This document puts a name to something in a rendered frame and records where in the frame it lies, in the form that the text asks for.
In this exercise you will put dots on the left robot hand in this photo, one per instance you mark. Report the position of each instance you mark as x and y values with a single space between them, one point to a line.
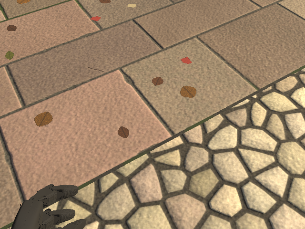
32 216

